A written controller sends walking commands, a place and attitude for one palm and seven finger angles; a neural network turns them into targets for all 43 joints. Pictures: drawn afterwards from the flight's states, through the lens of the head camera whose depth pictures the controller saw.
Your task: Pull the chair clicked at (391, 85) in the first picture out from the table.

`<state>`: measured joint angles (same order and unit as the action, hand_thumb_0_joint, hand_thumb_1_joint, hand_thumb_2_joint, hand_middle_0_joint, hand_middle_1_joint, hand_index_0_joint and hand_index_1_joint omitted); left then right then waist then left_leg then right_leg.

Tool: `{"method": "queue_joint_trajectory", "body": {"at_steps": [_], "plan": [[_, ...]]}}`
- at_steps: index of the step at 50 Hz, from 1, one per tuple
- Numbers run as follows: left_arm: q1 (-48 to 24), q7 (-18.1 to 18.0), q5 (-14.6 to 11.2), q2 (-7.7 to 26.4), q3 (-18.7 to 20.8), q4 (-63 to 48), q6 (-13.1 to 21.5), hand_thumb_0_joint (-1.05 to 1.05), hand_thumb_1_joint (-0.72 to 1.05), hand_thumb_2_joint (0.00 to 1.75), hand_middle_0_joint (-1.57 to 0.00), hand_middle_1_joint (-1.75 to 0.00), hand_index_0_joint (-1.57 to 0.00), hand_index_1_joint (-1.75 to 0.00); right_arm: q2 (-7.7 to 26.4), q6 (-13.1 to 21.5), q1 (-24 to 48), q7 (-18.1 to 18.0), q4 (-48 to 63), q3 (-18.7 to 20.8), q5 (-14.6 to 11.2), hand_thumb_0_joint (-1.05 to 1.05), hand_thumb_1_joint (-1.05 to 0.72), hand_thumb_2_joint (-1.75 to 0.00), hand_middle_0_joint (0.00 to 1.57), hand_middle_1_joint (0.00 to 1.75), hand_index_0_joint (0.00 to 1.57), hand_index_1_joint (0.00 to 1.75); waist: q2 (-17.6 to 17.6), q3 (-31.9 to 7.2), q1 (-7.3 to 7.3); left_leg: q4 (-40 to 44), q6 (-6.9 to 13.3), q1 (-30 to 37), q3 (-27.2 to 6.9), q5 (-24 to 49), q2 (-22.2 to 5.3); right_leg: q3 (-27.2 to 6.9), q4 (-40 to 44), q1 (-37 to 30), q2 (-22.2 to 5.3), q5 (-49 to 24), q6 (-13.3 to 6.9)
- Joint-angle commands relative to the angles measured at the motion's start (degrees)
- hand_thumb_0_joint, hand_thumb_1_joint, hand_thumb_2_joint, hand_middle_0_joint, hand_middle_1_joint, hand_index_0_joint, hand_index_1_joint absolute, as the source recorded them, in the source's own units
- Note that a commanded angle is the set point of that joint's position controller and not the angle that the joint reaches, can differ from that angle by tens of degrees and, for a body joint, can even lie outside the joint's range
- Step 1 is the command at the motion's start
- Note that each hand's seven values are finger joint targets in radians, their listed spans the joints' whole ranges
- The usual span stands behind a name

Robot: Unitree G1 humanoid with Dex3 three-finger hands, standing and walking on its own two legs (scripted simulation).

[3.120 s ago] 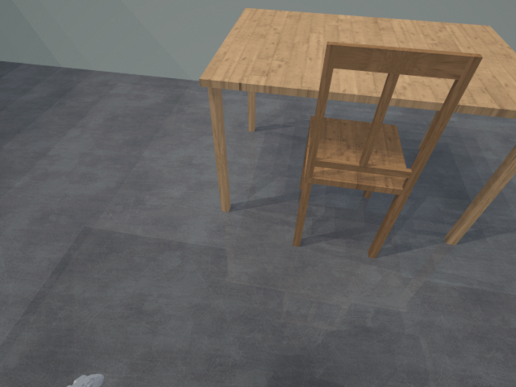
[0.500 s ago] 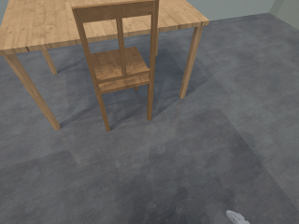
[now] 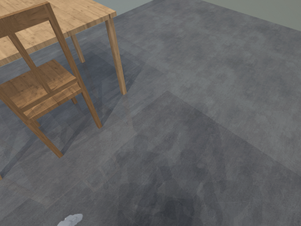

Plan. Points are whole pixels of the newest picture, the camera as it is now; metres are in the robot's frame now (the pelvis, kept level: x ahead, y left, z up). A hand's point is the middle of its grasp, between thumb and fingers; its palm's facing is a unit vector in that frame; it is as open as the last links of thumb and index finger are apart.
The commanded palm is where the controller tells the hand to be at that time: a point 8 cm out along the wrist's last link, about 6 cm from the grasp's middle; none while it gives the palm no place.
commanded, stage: walk to a spot facing it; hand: left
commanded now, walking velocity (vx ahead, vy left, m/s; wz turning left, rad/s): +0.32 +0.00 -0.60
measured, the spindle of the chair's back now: (32, 66) +0.77 +0.59 -0.05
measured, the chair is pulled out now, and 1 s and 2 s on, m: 0.00 0.00 0.00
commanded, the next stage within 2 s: turn to face it in 1.10 s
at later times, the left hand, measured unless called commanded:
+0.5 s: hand out of the picture +0.10 +0.16 -0.15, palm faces -0.08 -0.98 -0.19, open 7.4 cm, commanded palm none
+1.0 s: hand (127, 117) +0.55 +0.12 -0.15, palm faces -0.43 -0.88 -0.19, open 7.4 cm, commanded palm none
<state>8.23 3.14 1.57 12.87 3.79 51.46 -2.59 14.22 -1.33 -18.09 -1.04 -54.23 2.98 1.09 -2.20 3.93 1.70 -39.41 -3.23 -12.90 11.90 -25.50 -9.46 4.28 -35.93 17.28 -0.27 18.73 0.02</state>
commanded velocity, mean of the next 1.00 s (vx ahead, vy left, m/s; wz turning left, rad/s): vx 0.23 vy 0.00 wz -0.50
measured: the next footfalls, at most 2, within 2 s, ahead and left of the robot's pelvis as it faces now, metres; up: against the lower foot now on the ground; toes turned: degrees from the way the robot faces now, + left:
left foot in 0.58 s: +0.38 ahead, +0.06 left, +0.00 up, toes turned -10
right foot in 1.18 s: +0.46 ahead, -0.18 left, +0.00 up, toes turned -42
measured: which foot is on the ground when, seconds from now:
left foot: up 0.00-0.56, down 0.58-1.00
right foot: down 0.00-0.58, up 0.60-1.00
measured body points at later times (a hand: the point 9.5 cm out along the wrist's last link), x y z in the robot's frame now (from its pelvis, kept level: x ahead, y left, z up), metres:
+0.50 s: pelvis +0.17 -0.02 +0.01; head +0.19 -0.02 +0.46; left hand +0.11 +0.21 -0.14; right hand +0.27 -0.27 -0.12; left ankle +0.31 +0.08 -0.68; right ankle +0.00 -0.09 -0.72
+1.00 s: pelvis +0.37 -0.01 +0.02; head +0.39 +0.00 +0.46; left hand +0.57 +0.17 -0.13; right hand +0.24 -0.22 -0.12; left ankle +0.34 +0.06 -0.72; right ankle +0.40 -0.17 -0.65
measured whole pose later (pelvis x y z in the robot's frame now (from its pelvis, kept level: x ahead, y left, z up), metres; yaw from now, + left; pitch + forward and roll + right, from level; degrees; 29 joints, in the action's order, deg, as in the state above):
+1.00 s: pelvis +0.37 -0.01 +0.02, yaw -29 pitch -1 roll +0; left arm 10.0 1.8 2.0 12.8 6.0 53.7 -2.7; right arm 9.9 2.6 -21.2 -2.2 -58.5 2.3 0.7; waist 2.1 3.2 0.4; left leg -24.6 3.4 -3.2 19.4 -20.3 -1.9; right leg 3.9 -58.2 36.8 -4.5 7.8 2.2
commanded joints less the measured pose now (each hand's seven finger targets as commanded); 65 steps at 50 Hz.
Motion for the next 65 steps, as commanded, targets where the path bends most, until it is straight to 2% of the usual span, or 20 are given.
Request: {"method": "queue_joint_trajectory", "body": {"at_steps": [1,3,6,22,25,27,28,29,30,31,33,36,40,51,56,57,58,59,60,65], "plan": [[13.9,-3.1,-1.0,16.9,4.3,-1.1,2.0,0.00,0.90,0.90,-0.20,-0.30,-0.20,-0.30,6.7,1.4,8.3,0.8,9.0,1.3,0.4,0.00,-0.90,-0.90,0.20,0.30,0.20,0.30,16.9,-5.8,-8.24,-28.5,1.1,-31.9,-11.3,-5.4,1.5,-34.0,26.0,-20.4,-21.4,15.3,-11.1],[9.0,-3.1,-1.1,12.4,3.1,-1.7,3.1,0.00,0.90,0.90,-0.20,-0.30,-0.20,-0.30,7.0,1.9,9.9,1.5,7.6,1.9,0.6,0.00,-0.90,-0.90,0.20,0.30,0.20,0.30,12.3,0.5,-5.28,-29.7,0.9,-30.2,-12.0,4.2,0.6,-30.6,26.6,-11.9,-16.3,14.3,-9.6],[8.5,-2.8,-1.1,9.1,1.8,-1.7,5.0,0.00,0.90,0.90,-0.20,-0.30,-0.20,-0.30,4.9,2.0,5.0,1.8,4.2,1.8,1.0,0.00,-0.90,-0.90,0.20,0.30,0.20,0.30,6.2,-0.6,-2.08,-26.2,-1.0,-25.9,-10.5,11.6,0.6,-19.8,24.3,-11.4,-11.8,-5.6,-8.6],[22.9,-5.2,0.1,5.7,0.4,6.6,7.2,0.00,0.90,0.90,-0.20,-0.30,-0.20,-0.30,0.7,3.7,21.5,2.7,10.1,0.6,0.0,0.00,-0.90,-0.90,0.20,0.30,0.20,0.30,8.5,3.8,-5.82,-10.4,0.3,-31.3,-8.6,13.5,3.9,-22.6,21.1,-22.6,-11.0,-36.0,-10.6],[20.2,-5.4,0.0,7.2,0.8,6.5,7.2,0.00,0.90,0.90,-0.20,-0.30,-0.20,-0.30,0.7,4.5,17.0,2.3,9.2,0.6,-0.4,0.00,-0.90,-0.90,0.20,0.30,0.20,0.30,9.2,1.4,-2.47,0.2,2.4,-14.6,-6.8,11.2,7.3,-20.6,15.4,-17.1,-10.2,-48.0,-9.0],[18.3,-5.1,-0.6,8.0,1.5,6.5,7.7,0.00,0.90,0.90,-0.20,-0.30,-0.20,-0.30,3.5,5.1,0.5,0.8,3.9,1.5,0.0,0.00,-0.90,-0.90,0.20,0.30,0.20,0.30,7.2,-6.9,4.70,8.0,4.1,8.2,-6.8,18.1,9.8,-17.8,-1.6,-10.3,-5.9,-51.5,-6.2],[19.2,-4.6,-1.4,5.9,1.8,6.0,7.7,0.00,0.90,0.90,-0.20,-0.30,-0.20,-0.30,8.7,5.3,-9.0,0.0,1.3,2.7,0.5,0.00,-0.90,-0.90,0.20,0.30,0.20,0.30,1.3,-14.1,7.56,9.2,6.1,22.3,-16.7,18.7,-0.2,-14.7,-15.8,-1.9,-1.1,-34.0,-4.6],[23.2,-3.7,-2.0,1.7,1.4,5.8,7.3,0.00,0.90,0.90,-0.20,-0.30,-0.20,-0.30,14.7,5.3,-13.1,-0.2,0.3,3.9,0.7,0.00,-0.90,-0.90,0.20,0.30,0.20,0.30,-15.7,-19.8,5.74,15.4,11.5,30.9,-39.8,19.6,-18.0,-8.6,-35.5,11.0,6.3,10.1,-2.0],[22.3,-3.8,-1.7,2.7,1.4,5.5,6.9,0.00,0.90,0.90,-0.20,-0.30,-0.20,-0.30,12.7,4.8,-8.9,-0.2,1.5,3.0,-0.1,0.00,-0.90,-0.90,0.20,0.30,0.20,0.30,-9.7,-16.2,3.50,23.1,13.4,23.3,-46.2,11.0,-20.9,-11.4,-43.0,14.2,3.3,11.4,-2.6],[20.0,-3.5,-1.3,2.7,1.4,5.6,6.3,0.00,0.90,0.90,-0.20,-0.30,-0.20,-0.30,8.9,4.9,-2.6,-0.4,2.4,2.3,-0.1,0.00,-0.90,-0.90,0.20,0.30,0.20,0.30,-5.4,-8.1,1.28,26.7,12.2,14.2,-39.8,2.4,-18.4,-10.6,-45.1,16.0,0.0,6.1,-2.2],[16.3,-2.1,-0.1,1.2,1.9,5.3,5.1,0.00,0.90,0.90,-0.20,-0.30,-0.20,-0.30,2.3,6.0,2.4,-0.4,3.1,0.4,0.0,0.00,-0.90,-0.90,0.20,0.30,0.20,0.30,-3.6,1.1,-1.89,28.3,7.4,-0.3,-26.2,7.8,-11.9,-8.5,-43.1,14.6,-3.8,-1.9,-1.3],[19.4,-1.7,0.1,-1.3,1.8,6.0,2.5,0.00,0.90,0.90,-0.20,-0.30,-0.20,-0.30,-0.4,6.9,2.0,-0.7,1.4,-0.2,-0.3,0.00,-0.90,-0.90,0.20,0.30,0.20,0.30,-5.5,0.7,-4.95,27.1,3.9,-3.9,-12.3,21.3,-7.8,-6.7,-39.5,12.2,-4.2,-5.5,-0.1],[16.0,-1.7,0.2,-1.5,2.5,3.9,1.0,0.00,0.90,0.90,-0.20,-0.30,-0.20,-0.30,-0.5,6.8,-0.2,-0.9,0.8,0.5,-0.5,0.00,-0.90,-0.90,0.20,0.30,0.20,0.30,-2.5,0.2,-5.08,25.9,5.2,-0.5,-5.5,35.7,-8.0,-5.2,-37.6,18.8,-5.1,-9.8,1.7],[-2.7,-1.2,0.0,-1.0,1.1,-2.7,0.5,0.00,0.90,0.90,-0.20,-0.30,-0.20,-0.30,3.1,4.4,-7.3,-1.2,-1.9,0.8,0.4,0.00,-0.90,-0.90,0.20,0.30,0.20,0.30,-4.6,1.9,0.42,18.4,9.1,13.6,1.5,53.9,-9.6,2.5,-13.9,20.9,-3.6,-7.3,1.5],[1.5,-1.7,0.2,1.4,1.4,-3.1,1.9,0.00,0.90,0.90,-0.20,-0.30,-0.20,-0.30,6.0,3.3,-6.1,-0.8,-1.1,2.0,0.2,0.00,-0.90,-0.90,0.20,0.30,0.20,0.30,-5.7,-4.0,-2.42,4.2,8.0,16.1,4.6,68.4,-11.3,5.7,-3.5,7.4,1.1,-2.1,-1.6],[6.6,-1.9,0.3,3.0,1.8,-1.7,2.8,0.00,0.90,0.90,-0.20,-0.30,-0.20,-0.30,6.7,3.1,-5.2,-0.5,-0.3,2.3,-0.1,0.00,-0.90,-0.90,0.20,0.30,0.20,0.30,-4.7,-7.5,-5.13,-4.9,6.2,12.8,5.4,65.9,-10.3,5.4,2.2,-1.6,1.7,-5.8,-2.4],[13.5,-2.3,0.5,7.3,2.7,0.2,3.7,0.00,0.90,0.90,-0.20,-0.30,-0.20,-0.30,5.9,2.9,-4.9,0.1,0.9,2.1,-0.9,0.00,-0.90,-0.90,0.20,0.30,0.20,0.30,2.1,-13.5,-8.30,-21.0,3.1,1.0,6.4,49.5,-7.8,-3.1,7.2,-18.2,-5.4,-23.5,-5.8],[17.3,-3.4,-0.2,13.8,3.9,0.7,4.4,0.00,0.90,0.90,-0.20,-0.30,-0.20,-0.30,1.6,2.9,-5.3,0.2,3.6,1.3,-1.5,0.00,-0.90,-0.90,0.20,0.30,0.20,0.30,15.1,-19.4,-8.12,-40.5,-1.6,-19.3,3.6,-8.6,4.6,-32.7,7.1,-31.4,-24.0,-58.3,-15.5],[16.8,-4.4,-1.5,14.6,4.0,0.7,3.5,0.00,0.90,0.90,-0.20,-0.30,-0.20,-0.30,2.0,2.5,-1.3,-0.8,4.8,1.1,-1.3,0.00,-0.90,-0.90,0.20,0.30,0.20,0.30,10.0,-20.9,-8.43,-43.3,-0.4,-20.2,-8.2,-11.7,4.2,-29.1,9.0,-29.7,-25.2,-60.2,-19.0],[1.1,-5.6,-0.6,4.2,0.5,-1.2,3.9,0.00,0.90,0.90,-0.20,-0.30,-0.20,-0.30,-2.3,-0.4,-5.6,-0.5,-1.6,0.0,0.2,0.00,-0.90,-0.90,0.20,0.30,0.20,0.30,2.9,-5.9,1.32,-33.1,0.4,-12.1,-11.4,3.5,2.1,-9.9,17.8,0.3,-14.4,-32.6,-10.5]]}}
